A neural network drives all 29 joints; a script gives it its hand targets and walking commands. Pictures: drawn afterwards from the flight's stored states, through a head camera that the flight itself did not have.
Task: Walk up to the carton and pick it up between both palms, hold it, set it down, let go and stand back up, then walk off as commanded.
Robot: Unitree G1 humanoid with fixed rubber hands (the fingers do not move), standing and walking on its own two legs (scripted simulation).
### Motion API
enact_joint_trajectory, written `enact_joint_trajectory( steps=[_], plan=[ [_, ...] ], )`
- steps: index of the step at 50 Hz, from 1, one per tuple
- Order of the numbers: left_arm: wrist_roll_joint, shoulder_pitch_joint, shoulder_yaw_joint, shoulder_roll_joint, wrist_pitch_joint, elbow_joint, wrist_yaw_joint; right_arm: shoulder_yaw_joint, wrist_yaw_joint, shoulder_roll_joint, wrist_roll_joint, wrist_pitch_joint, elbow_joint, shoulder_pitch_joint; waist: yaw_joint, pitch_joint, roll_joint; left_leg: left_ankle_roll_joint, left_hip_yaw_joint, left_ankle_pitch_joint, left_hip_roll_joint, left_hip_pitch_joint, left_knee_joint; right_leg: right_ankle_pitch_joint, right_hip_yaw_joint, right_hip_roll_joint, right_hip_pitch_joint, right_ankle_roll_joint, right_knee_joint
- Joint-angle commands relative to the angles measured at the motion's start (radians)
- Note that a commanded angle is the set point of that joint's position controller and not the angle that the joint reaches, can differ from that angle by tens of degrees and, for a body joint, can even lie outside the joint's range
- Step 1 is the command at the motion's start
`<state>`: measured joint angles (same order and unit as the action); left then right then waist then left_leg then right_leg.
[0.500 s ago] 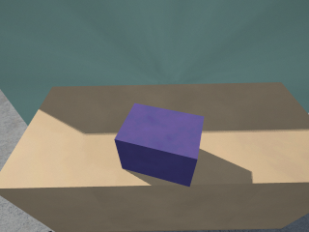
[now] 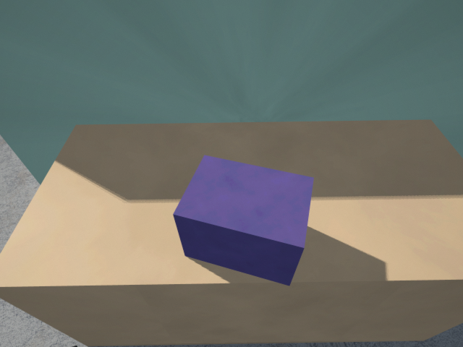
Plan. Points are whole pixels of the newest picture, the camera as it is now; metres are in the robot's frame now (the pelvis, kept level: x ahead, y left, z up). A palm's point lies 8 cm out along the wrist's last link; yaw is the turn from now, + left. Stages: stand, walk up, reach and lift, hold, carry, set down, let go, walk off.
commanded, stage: walk up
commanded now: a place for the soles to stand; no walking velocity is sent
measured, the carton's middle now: (245, 218) +0.42 +0.00 -0.06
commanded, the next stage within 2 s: reach and lift in 0.58 s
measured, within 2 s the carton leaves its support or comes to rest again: neither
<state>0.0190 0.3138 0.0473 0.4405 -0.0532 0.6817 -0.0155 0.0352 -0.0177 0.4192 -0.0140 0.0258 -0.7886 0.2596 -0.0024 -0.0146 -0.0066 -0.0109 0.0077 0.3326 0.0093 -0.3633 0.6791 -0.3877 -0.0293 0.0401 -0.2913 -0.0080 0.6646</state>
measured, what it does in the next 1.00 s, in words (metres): stands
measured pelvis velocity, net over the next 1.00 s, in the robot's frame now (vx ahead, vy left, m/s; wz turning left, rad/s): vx -0.01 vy -0.02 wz -0.02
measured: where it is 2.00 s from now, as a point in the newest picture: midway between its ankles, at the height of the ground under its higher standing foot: outside the picture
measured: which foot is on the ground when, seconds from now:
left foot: down 0.00-1.00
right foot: down 0.00-1.00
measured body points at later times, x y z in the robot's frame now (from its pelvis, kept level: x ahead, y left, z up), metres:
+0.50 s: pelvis -0.01 +0.00 +0.00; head +0.00 +0.01 +0.45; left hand +0.10 +0.33 -0.08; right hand +0.10 -0.32 -0.09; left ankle +0.01 +0.12 -0.72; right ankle -0.03 -0.13 -0.72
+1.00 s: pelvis -0.01 -0.02 +0.01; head -0.01 +0.01 +0.46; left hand +0.19 +0.30 -0.05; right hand +0.15 -0.33 -0.04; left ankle +0.01 +0.12 -0.72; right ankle -0.03 -0.13 -0.72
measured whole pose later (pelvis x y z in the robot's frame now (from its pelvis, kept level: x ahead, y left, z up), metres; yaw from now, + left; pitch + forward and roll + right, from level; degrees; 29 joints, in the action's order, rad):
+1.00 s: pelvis -0.01 -0.02 +0.01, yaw -1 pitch -4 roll +0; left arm 0.03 0.11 0.11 0.43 0.24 0.52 0.03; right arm 0.09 0.01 0.36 -0.01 0.33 -0.92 0.10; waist 0.00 -0.07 -0.06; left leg 0.02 0.00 0.28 0.03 -0.21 0.56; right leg -0.34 -0.02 0.02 -0.16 -0.01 0.58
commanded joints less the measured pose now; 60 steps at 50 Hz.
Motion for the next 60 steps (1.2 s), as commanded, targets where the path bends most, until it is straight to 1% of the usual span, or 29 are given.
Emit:
enact_joint_trajectory(
  steps=[1, 2, 3, 5, 8, 12, 16, 18, 22, 23, 26, 27, 29, 30, 31, 33, 34, 36, 37, 41, 42, 47, 49, 51, 52, 55, 56, 59, 60],
  plan=[
    [-0.018, -0.038, 0.026, 0.181, -0.018, 0.019, -0.015, 0.045, 0.014, 0.182, -0.003, 0.009, 0.023, -0.050, -0.003, 0.091, 0.018, -0.087, 0.070, -0.402, 0.086, 0.135, -0.059, 0.338, 0.115, 0.095, 0.006, 0.087, -0.057],
    [-0.012, -0.063, 0.024, 0.186, -0.016, 0.010, -0.014, 0.053, 0.014, 0.176, -0.009, 0.009, 0.022, -0.043, -0.026, 0.078, 0.038, -0.075, 0.085, -0.366, 0.082, 0.143, -0.074, 0.286, 0.087, 0.098, -0.035, 0.085, -0.056],
    [-0.011, -0.054, 0.024, 0.187, -0.012, 0.002, -0.018, 0.052, 0.010, 0.190, -0.007, 0.007, 0.036, -0.061, -0.009, 0.060, 0.005, -0.105, 0.146, -0.336, 0.121, 0.106, -0.110, 0.246, 0.063, 0.060, -0.029, 0.070, -0.027],
    [-0.007, -0.042, 0.025, 0.181, -0.009, 0.014, -0.010, 0.044, 0.006, 0.190, -0.002, 0.005, 0.042, -0.078, -0.007, 0.091, 0.070, -0.081, 0.112, -0.223, 0.093, 0.089, -0.118, 0.176, 0.080, 0.074, 0.016, 0.069, -0.099],
    [0.003, -0.068, 0.028, 0.189, -0.018, 0.034, -0.012, 0.039, 0.004, 0.167, 0.004, 0.007, 0.049, -0.112, -0.014, 0.035, -0.004, -0.077, 0.124, -0.141, 0.089, 0.066, -0.156, 0.094, 0.136, 0.084, -0.016, 0.079, -0.151],
    [-0.001, -0.065, 0.023, 0.164, -0.017, 0.020, -0.004, 0.025, 0.002, 0.166, -0.002, 0.013, 0.027, -0.086, 0.014, 0.009, 0.040, -0.089, 0.145, -0.074, 0.098, -0.006, -0.184, 0.044, 0.101, 0.061, 0.000, 0.075, -0.114],
    [0.002, -0.076, 0.033, 0.190, -0.019, 0.035, -0.003, 0.037, -0.003, 0.178, -0.007, 0.010, 0.029, -0.099, 0.003, -0.024, 0.007, -0.070, 0.134, -0.040, 0.072, 0.017, -0.198, 0.058, 0.100, 0.060, -0.031, 0.067, -0.128],
    [-0.003, -0.062, 0.021, 0.182, -0.018, 0.031, -0.001, 0.044, 0.000, 0.186, -0.010, 0.007, 0.027, -0.091, -0.002, -0.007, 0.062, -0.059, 0.107, -0.061, 0.078, 0.039, -0.184, 0.070, 0.116, 0.076, -0.035, 0.071, -0.151],
    [-0.003, -0.040, 0.027, 0.166, -0.019, 0.033, -0.002, 0.032, 0.001, 0.184, -0.015, 0.014, 0.034, -0.096, 0.021, 0.077, 0.030, -0.086, 0.131, -0.193, 0.092, 0.068, -0.152, 0.115, 0.109, 0.053, 0.018, 0.063, -0.129],
    [-0.004, -0.054, 0.019, 0.180, -0.014, 0.034, -0.005, 0.035, 0.005, 0.190, -0.010, 0.014, 0.022, -0.090, 0.013, 0.045, 0.066, -0.077, 0.150, -0.190, 0.099, 0.051, -0.177, 0.118, 0.103, 0.059, 0.006, 0.067, -0.110],
    [0.008, -0.045, 0.034, 0.202, -0.019, 0.037, -0.008, 0.034, 0.004, 0.176, -0.005, 0.008, 0.032, -0.116, 0.013, -0.020, 0.003, -0.068, 0.132, -0.093, 0.078, -0.003, -0.142, 0.071, 0.135, 0.074, -0.021, 0.074, -0.166],
    [-0.001, -0.059, 0.033, 0.204, -0.017, 0.021, -0.008, 0.042, 0.001, 0.184, -0.006, 0.008, 0.028, -0.074, -0.015, 0.009, 0.005, -0.060, 0.132, -0.086, 0.078, 0.003, -0.161, 0.073, 0.149, 0.093, 0.007, 0.094, -0.150],
    [-0.007, -0.041, 0.026, 0.187, -0.019, 0.013, -0.007, 0.030, 0.002, 0.167, 0.003, 0.014, 0.041, -0.091, 0.009, 0.040, -0.005, -0.069, 0.127, -0.121, 0.076, 0.030, -0.156, 0.109, 0.130, 0.095, 0.034, 0.091, -0.162],
    [-0.069, -0.391, -0.008, 0.075, 0.226, -0.110, -0.021, 0.208, -0.037, 0.043, -0.112, 0.219, -0.206, -0.347, -0.048, -0.097, -0.021, 0.039, -0.026, 0.028, 0.033, -0.025, -0.114, -0.006, -0.017, -0.037, -0.195, 0.053, -0.067],
    [-0.054, -0.414, 0.018, 0.073, 0.294, -0.131, -0.026, 0.207, -0.053, 0.075, -0.117, 0.228, -0.246, -0.305, -0.037, -0.136, -0.007, 0.035, -0.036, 0.031, 0.041, -0.040, -0.100, -0.016, -0.004, -0.035, -0.182, 0.059, -0.044],
    [-0.024, -0.398, 0.049, 0.103, 0.335, -0.244, -0.032, 0.240, -0.066, 0.137, -0.133, 0.265, -0.201, -0.303, -0.052, -0.057, 0.004, 0.035, -0.034, -0.036, 0.067, 0.052, -0.069, 0.034, -0.040, -0.042, -0.193, 0.069, -0.022],
    [0.006, -0.367, 0.071, 0.099, 0.340, -0.260, -0.033, 0.202, -0.061, 0.115, -0.111, 0.267, -0.199, -0.261, -0.029, -0.036, 0.030, 0.031, -0.055, -0.011, 0.063, 0.045, -0.076, 0.022, -0.049, -0.037, -0.130, 0.065, -0.028],
    [-0.004, -0.343, 0.065, 0.096, 0.338, -0.331, -0.017, 0.208, -0.043, 0.111, -0.081, 0.306, -0.155, -0.271, -0.022, 0.104, -0.047, 0.023, -0.048, -0.173, 0.033, 0.211, -0.080, 0.204, -0.032, -0.058, -0.067, 0.049, -0.073],
    [-0.009, -0.355, 0.056, 0.078, 0.336, -0.356, -0.017, 0.199, -0.040, 0.112, -0.070, 0.305, -0.171, -0.250, -0.041, 0.139, -0.031, 0.037, -0.038, -0.239, 0.036, 0.274, -0.090, 0.261, -0.024, -0.061, -0.041, 0.060, -0.102],
    [-0.004, -0.257, 0.109, 0.081, 0.295, -0.339, 0.007, 0.129, 0.003, 0.057, 0.007, 0.339, -0.035, -0.145, 0.011, 0.172, -0.088, 0.025, -0.050, -0.419, -0.020, 0.316, -0.131, 0.570, 0.014, -0.062, 0.120, 0.024, -0.164],
    [0.012, -0.218, 0.132, 0.093, 0.300, -0.325, 0.013, 0.119, -0.003, 0.065, 0.007, 0.348, -0.041, -0.147, 0.036, 0.152, -0.101, 0.021, -0.051, -0.431, -0.019, 0.312, -0.140, 0.588, 0.015, -0.068, 0.112, 0.017, -0.170],
    [0.030, -0.225, 0.195, 0.110, 0.269, -0.291, 0.058, 0.010, 0.047, -0.011, 0.050, 0.315, -0.038, -0.073, 0.023, 0.064, -0.077, 0.002, -0.084, -0.378, -0.059, 0.273, -0.211, 0.719, 0.061, -0.021, 0.245, -0.013, -0.229],
    [0.038, -0.219, 0.199, 0.097, 0.245, -0.259, 0.071, -0.063, 0.053, -0.054, 0.064, 0.317, -0.009, -0.040, 0.046, 0.073, -0.052, 0.000, -0.088, -0.352, -0.064, 0.269, -0.238, 0.694, 0.084, -0.013, 0.251, -0.018, -0.250],
    [0.031, -0.253, 0.163, 0.088, 0.241, -0.272, 0.077, -0.052, 0.057, -0.066, 0.066, 0.312, -0.005, -0.063, 0.037, -0.008, -0.004, 0.013, -0.092, -0.296, -0.048, 0.312, -0.248, 0.475, 0.053, -0.031, 0.168, -0.004, -0.281],
    [0.014, -0.247, 0.156, 0.087, 0.242, -0.267, 0.090, -0.028, 0.068, -0.082, 0.050, 0.302, 0.032, -0.031, 0.025, -0.007, -0.056, 0.003, -0.085, -0.273, -0.048, 0.329, -0.259, 0.483, 0.052, -0.035, 0.171, -0.012, -0.294],
    [-0.035, -0.279, 0.129, 0.104, 0.223, -0.268, 0.105, -0.020, 0.087, -0.118, 0.036, 0.294, 0.091, -0.037, 0.025, -0.016, -0.067, -0.002, -0.094, -0.234, -0.036, 0.339, -0.268, 0.328, 0.045, -0.039, 0.130, 0.001, -0.317],
    [-0.027, -0.286, 0.134, 0.104, 0.213, -0.262, 0.105, -0.036, 0.083, -0.136, 0.045, 0.294, 0.115, -0.041, 0.041, -0.016, -0.023, 0.001, -0.104, -0.192, -0.034, 0.340, -0.272, 0.229, 0.048, -0.037, 0.095, 0.000, -0.325],
    [-0.061, -0.234, 0.113, 0.102, 0.217, -0.252, 0.115, -0.004, 0.103, -0.153, 0.035, 0.267, 0.172, -0.047, 0.030, -0.078, -0.040, -0.007, -0.112, -0.169, -0.027, 0.310, -0.304, 0.135, 0.051, -0.043, 0.097, 0.007, -0.361],
    [-0.080, -0.287, 0.105, 0.119, 0.200, -0.298, 0.118, 0.002, 0.113, -0.182, 0.025, 0.264, 0.219, -0.035, 0.030, -0.076, -0.028, -0.006, -0.126, -0.103, -0.033, 0.328, -0.293, 0.010, 0.071, -0.032, 0.060, 0.018, -0.377]
  ],
)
